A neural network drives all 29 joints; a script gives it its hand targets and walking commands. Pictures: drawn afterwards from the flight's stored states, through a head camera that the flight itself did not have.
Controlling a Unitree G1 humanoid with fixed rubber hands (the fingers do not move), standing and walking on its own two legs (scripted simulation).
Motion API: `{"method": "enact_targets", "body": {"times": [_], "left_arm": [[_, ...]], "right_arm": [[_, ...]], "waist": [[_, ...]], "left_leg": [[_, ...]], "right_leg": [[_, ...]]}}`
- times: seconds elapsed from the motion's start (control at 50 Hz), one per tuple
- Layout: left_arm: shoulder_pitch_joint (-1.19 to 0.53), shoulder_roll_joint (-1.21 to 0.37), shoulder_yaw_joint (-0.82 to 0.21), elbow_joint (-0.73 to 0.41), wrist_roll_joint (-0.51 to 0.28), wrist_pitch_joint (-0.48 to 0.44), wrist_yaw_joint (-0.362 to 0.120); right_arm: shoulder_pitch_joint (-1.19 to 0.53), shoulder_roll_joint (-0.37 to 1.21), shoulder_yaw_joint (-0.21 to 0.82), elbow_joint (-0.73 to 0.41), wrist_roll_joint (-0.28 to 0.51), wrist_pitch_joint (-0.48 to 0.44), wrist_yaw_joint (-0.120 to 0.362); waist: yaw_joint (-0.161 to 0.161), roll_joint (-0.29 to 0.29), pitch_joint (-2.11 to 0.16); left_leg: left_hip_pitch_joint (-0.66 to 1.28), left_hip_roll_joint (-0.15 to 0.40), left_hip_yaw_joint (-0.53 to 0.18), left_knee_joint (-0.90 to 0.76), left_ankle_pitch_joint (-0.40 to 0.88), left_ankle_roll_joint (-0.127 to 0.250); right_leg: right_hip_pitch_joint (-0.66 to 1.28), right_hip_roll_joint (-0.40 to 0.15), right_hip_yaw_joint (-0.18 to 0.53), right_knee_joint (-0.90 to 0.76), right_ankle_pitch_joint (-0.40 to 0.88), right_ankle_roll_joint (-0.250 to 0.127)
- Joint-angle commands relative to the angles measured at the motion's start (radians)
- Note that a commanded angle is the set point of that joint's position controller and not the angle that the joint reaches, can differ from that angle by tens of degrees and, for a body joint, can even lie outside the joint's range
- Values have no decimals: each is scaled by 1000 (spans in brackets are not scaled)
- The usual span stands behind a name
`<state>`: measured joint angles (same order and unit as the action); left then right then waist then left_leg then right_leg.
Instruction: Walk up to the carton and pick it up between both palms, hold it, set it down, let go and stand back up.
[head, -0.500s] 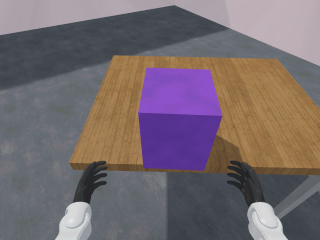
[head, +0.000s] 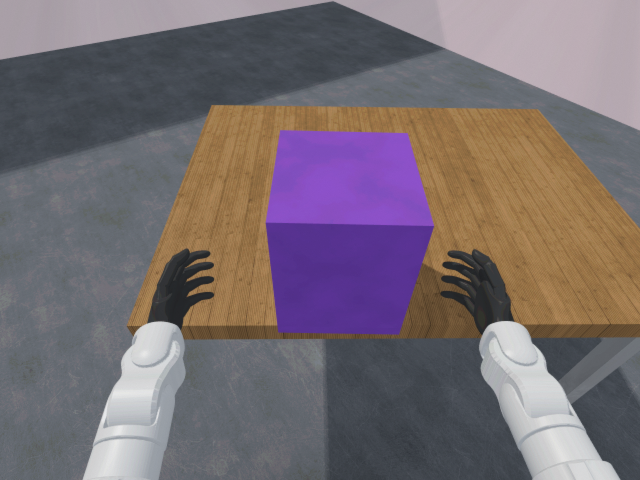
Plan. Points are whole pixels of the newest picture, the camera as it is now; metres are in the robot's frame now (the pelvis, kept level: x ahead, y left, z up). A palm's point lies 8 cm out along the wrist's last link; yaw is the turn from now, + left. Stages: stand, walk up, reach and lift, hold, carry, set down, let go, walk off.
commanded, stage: reach and lift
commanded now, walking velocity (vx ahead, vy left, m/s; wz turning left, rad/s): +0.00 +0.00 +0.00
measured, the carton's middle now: (341, 235) +0.46 -0.01 +0.04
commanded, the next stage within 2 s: none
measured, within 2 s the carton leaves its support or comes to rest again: neither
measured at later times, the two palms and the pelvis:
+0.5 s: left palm (172, 246) +0.36 +0.21 +0.12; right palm (484, 238) +0.38 -0.19 +0.12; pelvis -0.02 +0.00 +0.00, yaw +0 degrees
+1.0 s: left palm (173, 185) +0.42 +0.21 +0.17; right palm (488, 176) +0.43 -0.19 +0.18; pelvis -0.02 +0.01 -0.01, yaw +0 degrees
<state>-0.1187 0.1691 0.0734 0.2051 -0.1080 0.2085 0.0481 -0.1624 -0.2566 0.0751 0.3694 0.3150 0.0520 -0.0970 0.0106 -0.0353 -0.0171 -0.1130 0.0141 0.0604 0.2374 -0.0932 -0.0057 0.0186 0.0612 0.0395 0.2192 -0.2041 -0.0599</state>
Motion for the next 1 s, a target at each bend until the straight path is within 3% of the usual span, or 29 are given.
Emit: {"method": "enact_targets", "body": {"times": [0.0,0.12,0.22,0.46,0.62,0.72,0.84,0.98], "left_arm": [[-244,71,36,-162,5,51,-3],[-360,89,47,-173,-6,113,11],[-499,109,46,-102,-29,130,30],[-736,153,90,62,-25,153,20],[-922,182,69,190,-58,133,26],[-1047,212,33,342,-100,100,45],[-1176,258,21,505,-131,52,56],[-1314,297,-8,615,-163,15,58]], "right_arm": [[-251,-112,-48,-119,7,29,-7],[-398,-136,-72,-126,0,82,-3],[-550,-147,-88,-43,-8,117,8],[-815,-198,-60,170,37,154,-12],[-1008,-236,-66,292,41,170,5],[-1148,-249,-52,430,52,173,22],[-1285,-264,-15,566,74,159,28],[-1396,-284,12,698,105,154,30]], "waist": [[0,23,-167],[1,31,-187],[2,27,-211],[-6,27,-381],[-13,50,-433],[-2,48,-470],[16,16,-547],[13,41,-622]], "left_leg": [[329,5,-36,42,202,-11],[319,11,-31,38,124,-10],[290,20,-29,45,41,1],[316,9,-47,101,251,23],[341,16,-62,119,236,7],[295,28,-70,132,176,11],[229,32,-77,149,216,28],[186,34,-81,162,244,28]], "right_leg": [[-218,-47,-2,-35,372,100],[-265,-43,-14,-32,265,95],[-309,-47,-22,-15,173,95],[-261,-39,-11,33,434,112],[-360,-27,-29,16,356,100],[-428,-32,-32,22,274,99],[-406,-35,-29,45,348,118],[-415,-39,-29,58,391,129]]}}
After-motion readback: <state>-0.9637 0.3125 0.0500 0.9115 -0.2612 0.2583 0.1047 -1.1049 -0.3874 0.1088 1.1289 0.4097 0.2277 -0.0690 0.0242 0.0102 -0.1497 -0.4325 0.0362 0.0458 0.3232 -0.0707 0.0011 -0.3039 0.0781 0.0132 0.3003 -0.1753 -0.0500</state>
